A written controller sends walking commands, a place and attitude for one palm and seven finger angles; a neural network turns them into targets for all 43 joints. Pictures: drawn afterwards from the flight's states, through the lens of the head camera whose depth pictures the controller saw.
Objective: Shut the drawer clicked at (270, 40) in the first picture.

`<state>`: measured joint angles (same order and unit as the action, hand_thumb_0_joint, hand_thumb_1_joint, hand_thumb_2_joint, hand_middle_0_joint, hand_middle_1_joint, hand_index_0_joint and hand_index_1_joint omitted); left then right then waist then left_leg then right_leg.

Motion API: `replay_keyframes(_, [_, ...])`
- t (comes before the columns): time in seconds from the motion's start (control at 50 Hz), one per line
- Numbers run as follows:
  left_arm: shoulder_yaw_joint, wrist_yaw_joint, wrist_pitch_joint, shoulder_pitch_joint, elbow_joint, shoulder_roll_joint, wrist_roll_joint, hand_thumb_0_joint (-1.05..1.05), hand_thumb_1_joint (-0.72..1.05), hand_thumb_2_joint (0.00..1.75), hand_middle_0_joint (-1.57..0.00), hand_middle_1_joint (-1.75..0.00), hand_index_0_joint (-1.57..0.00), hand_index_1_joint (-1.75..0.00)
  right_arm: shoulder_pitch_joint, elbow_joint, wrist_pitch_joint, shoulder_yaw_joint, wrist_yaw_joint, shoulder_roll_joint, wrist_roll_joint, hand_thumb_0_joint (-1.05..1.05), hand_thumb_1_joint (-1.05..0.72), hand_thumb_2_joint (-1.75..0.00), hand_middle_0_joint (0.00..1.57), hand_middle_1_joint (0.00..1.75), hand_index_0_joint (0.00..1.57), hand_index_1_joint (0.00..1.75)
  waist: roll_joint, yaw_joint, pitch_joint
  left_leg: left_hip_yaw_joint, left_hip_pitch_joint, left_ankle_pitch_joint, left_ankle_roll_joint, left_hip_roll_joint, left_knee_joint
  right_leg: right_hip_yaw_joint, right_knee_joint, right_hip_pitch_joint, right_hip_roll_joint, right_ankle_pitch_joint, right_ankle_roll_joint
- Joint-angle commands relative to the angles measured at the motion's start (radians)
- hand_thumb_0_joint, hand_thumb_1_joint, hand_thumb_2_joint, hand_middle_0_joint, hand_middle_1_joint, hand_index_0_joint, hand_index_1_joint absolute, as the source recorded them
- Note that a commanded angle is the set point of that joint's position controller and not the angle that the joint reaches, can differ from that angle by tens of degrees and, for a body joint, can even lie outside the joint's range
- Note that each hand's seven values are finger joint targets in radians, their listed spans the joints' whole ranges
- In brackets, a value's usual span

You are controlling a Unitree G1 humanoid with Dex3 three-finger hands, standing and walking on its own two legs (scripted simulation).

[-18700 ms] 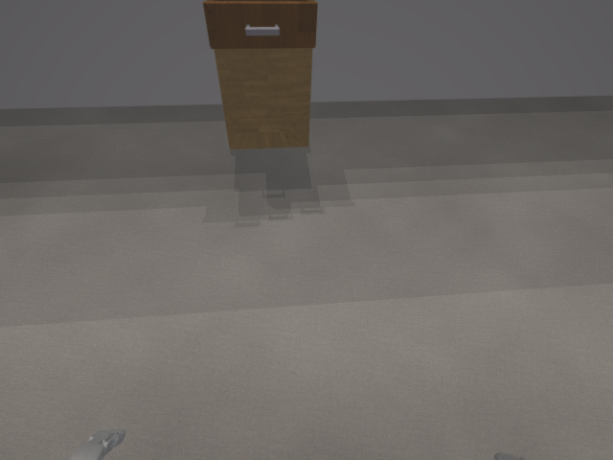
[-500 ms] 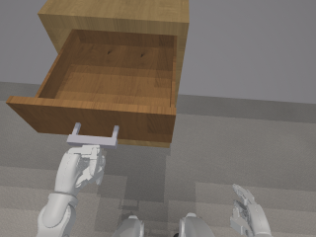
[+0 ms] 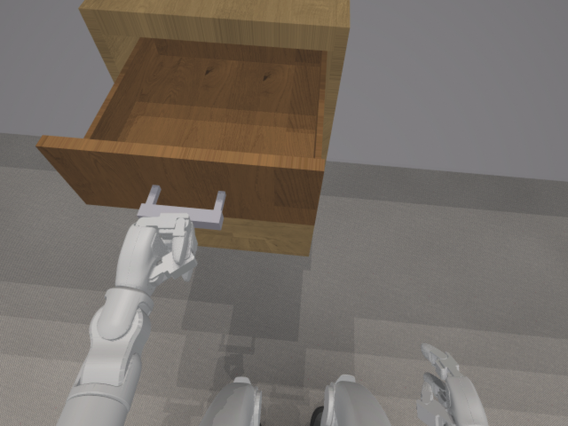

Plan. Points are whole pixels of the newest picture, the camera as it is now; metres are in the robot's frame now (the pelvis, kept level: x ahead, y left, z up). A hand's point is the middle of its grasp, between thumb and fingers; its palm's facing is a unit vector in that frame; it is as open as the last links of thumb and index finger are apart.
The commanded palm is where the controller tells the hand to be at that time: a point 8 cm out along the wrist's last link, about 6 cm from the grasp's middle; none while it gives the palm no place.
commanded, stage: push the drawer shut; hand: left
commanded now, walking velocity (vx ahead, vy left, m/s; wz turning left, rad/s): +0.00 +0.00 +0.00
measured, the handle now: (184, 205) +0.40 +0.16 +0.05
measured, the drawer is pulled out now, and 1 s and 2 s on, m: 0.25 0.11 0.00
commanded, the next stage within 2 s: none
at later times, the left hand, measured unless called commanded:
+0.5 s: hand (201, 207) +0.40 +0.14 +0.04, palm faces -0.08 -1.00 -0.06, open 2.7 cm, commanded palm +0.40 +0.19 +0.05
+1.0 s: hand (214, 170) +0.47 +0.13 +0.04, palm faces -0.06 -1.00 -0.06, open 2.8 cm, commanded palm +0.46 +0.18 +0.05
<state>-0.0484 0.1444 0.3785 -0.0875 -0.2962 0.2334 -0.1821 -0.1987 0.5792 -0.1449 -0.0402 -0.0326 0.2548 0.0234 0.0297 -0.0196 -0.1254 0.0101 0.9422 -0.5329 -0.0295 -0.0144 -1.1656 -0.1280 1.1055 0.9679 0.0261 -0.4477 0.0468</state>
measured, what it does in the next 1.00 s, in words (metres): stands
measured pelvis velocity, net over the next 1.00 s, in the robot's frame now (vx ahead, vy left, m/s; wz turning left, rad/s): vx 0.01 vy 0.00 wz -0.03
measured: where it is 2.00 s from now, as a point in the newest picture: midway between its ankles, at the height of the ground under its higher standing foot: outside the picture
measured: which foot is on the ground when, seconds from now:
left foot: down 0.00-1.00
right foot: down 0.00-1.00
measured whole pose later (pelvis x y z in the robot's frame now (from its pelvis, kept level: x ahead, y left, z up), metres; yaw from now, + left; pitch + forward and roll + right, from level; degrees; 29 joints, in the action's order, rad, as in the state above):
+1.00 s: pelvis +0.01 +0.00 +0.00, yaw -2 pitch +22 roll -1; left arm -0.23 0.13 0.49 -0.68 -0.95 0.31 -0.11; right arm -0.29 0.64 -0.04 -0.03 0.01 0.26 -0.01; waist 0.02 -0.11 -0.12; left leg -0.02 1.00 -0.52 -0.04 0.00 -1.14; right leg -0.09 1.08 1.05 0.01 -0.42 0.04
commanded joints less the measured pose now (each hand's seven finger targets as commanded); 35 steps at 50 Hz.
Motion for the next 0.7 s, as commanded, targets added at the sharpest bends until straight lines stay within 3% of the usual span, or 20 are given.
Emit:
replay_keyframes(0.0, [-0.045,-0.03,0.049,-0.423,0.168,0.084,-0.007,0.0,0.9,0.9,-1.4,-1.6,-1.4,-1.6,-0.012,-0.118,-0.041,0.05,-0.014,0.137,0.004,0.0,-0.9,-0.9,0.2,0.3,0.2,0.3,0.011,-0.074,-0.335,0.051,-0.14,0.125,0.003,0.006,0.201,0.11,-0.179,-0.233,-0.015,0.032,-0.024])
replay_keyframes(0.04, [-0.048,-0.036,0.053,-0.473,0.153,0.084,-0.006,0.0,0.9,0.9,-1.4,-1.6,-1.4,-1.6,-0.017,-0.112,-0.041,0.052,-0.013,0.137,0.003,0.0,-0.9,-0.9,0.2,0.3,0.2,0.3,0.023,-0.076,-0.342,0.054,-0.155,0.119,0.006,0.006,0.207,0.106,-0.18,-0.226,-0.014,0.031,-0.023])
replay_keyframes(0.1, [-0.086,-0.046,0.057,-0.483,0.077,0.112,-0.003,0.0,0.9,0.9,-1.4,-1.6,-1.4,-1.6,-0.022,-0.11,-0.033,0.05,-0.01,0.14,0.001,0.0,-0.9,-0.9,0.2,0.3,0.2,0.3,-0.013,-0.07,-0.33,0.045,-0.124,0.109,0.003,0.004,0.211,0.116,-0.192,-0.244,-0.015,0.015,-0.025])
replay_keyframes(0.16, [-0.086,-0.051,0.068,-0.567,0.029,0.113,0.0,0.0,0.9,0.9,-1.4,-1.6,-1.4,-1.6,-0.023,-0.103,-0.026,0.047,-0.008,0.14,0.002,0.0,-0.9,-0.9,0.2,0.3,0.2,0.3,0.019,-0.077,-0.298,0.045,-0.116,0.065,0.006,0.002,0.22,0.121,-0.198,-0.22,-0.014,-0.019,-0.023])
replay_keyframes(0.18, [-0.099,-0.055,0.068,-0.579,-0.004,0.13,0.004,0.0,0.9,0.9,-1.4,-1.6,-1.4,-1.6,-0.031,-0.096,-0.022,0.046,-0.009,0.145,0.002,0.0,-0.9,-0.9,0.2,0.3,0.2,0.3,-0.011,-0.088,-0.286,0.048,-0.105,0.056,0.003,0.004,0.22,0.118,-0.198,-0.214,-0.017,-0.024,-0.024])
replay_keyframes(0.32, [-0.133,-0.053,0.094,-0.658,-0.072,0.15,0.013,0.0,0.9,0.9,-1.4,-1.6,-1.4,-1.6,-0.071,-0.082,-0.005,0.056,-0.001,0.151,-0.006,0.0,-0.9,-0.9,0.2,0.3,0.2,0.3,0.014,-0.083,-0.384,0.046,-0.152,0.153,0.008,0.006,0.213,0.113,-0.177,-0.237,-0.018,0.072,-0.023])
replay_keyframes(0.36, [-0.127,-0.051,0.096,-0.702,-0.109,0.141,0.011,0.0,0.9,0.9,-1.4,-1.6,-1.4,-1.6,-0.078,-0.074,0.002,0.056,0.0,0.149,-0.005,0.0,-0.9,-0.9,0.2,0.3,0.2,0.3,-0.001,-0.096,-0.368,0.043,-0.14,0.145,0.006,0.006,0.213,0.117,-0.185,-0.235,-0.02,0.067,-0.026])
replay_keyframes(0.38, [-0.143,-0.051,0.1,-0.719,-0.118,0.167,0.015,0.0,0.9,0.9,-1.4,-1.6,-1.4,-1.6,-0.084,-0.071,0.004,0.057,-0.001,0.154,-0.007,0.0,-0.9,-0.9,0.2,0.3,0.2,0.3,0.0,-0.098,-0.371,0.047,-0.137,0.152,0.006,0.008,0.212,0.115,-0.177,-0.232,-0.021,0.072,-0.024])
replay_keyframes(0.44, [-0.138,-0.05,0.108,-0.742,-0.148,0.149,0.02,0.0,0.9,0.9,-1.4,-1.6,-1.4,-1.6,-0.099,-0.065,0.013,0.061,0.004,0.153,-0.009,0.0,-0.9,-0.9,0.2,0.3,0.2,0.3,0.024,-0.094,-0.392,0.048,-0.17,0.185,0.013,0.009,0.217,0.108,-0.171,-0.227,-0.022,0.102,-0.022])
replay_keyframes(0.54, [-0.13,-0.055,0.122,-0.834,-0.212,0.141,0.03,0.0,0.9,0.9,-1.4,-1.6,-1.4,-1.6,-0.126,-0.047,0.03,0.063,0.011,0.156,-0.012,0.0,-0.9,-0.9,0.2,0.3,0.2,0.3,0.03,-0.117,-0.388,0.058,-0.194,0.22,0.016,0.015,0.214,0.099,-0.163,-0.192,-0.026,0.128,-0.022])
replay_keyframes(0.58, [-0.144,-0.056,0.131,-0.867,-0.212,0.162,0.035,0.0,0.9,0.9,-1.4,-1.6,-1.4,-1.6,-0.138,-0.046,0.034,0.066,0.011,0.159,-0.015,0.0,-0.9,-0.9,0.2,0.3,0.2,0.3,0.047,-0.115,-0.414,0.059,-0.208,0.254,0.017,0.015,0.209,0.098,-0.152,-0.195,-0.028,0.154,-0.02])
replay_keyframes(0.62, [-0.138,-0.057,0.136,-0.868,-0.237,0.141,0.035,0.0,0.9,0.9,-1.4,-1.6,-1.4,-1.6,-0.145,-0.04,0.042,0.067,0.017,0.156,-0.017,0.0,-0.9,-0.9,0.2,0.3,0.2,0.3,0.052,-0.115,-0.431,0.058,-0.234,0.282,0.02,0.015,0.209,0.097,-0.154,-0.193,-0.028,0.174,-0.02])
replay_keyframes(0.68, [-0.163,-0.058,0.14,-0.909,-0.298,0.181,0.045,0.0,0.9,0.9,-1.4,-1.6,-1.4,-1.6,-0.158,-0.033,0.053,0.066,0.016,0.162,-0.019,0.0,-0.9,-0.9,0.2,0.3,0.2,0.3,0.022,-0.124,-0.409,0.059,-0.197,0.263,0.017,0.016,0.205,0.099,-0.152,-0.194,-0.032,0.166,-0.02])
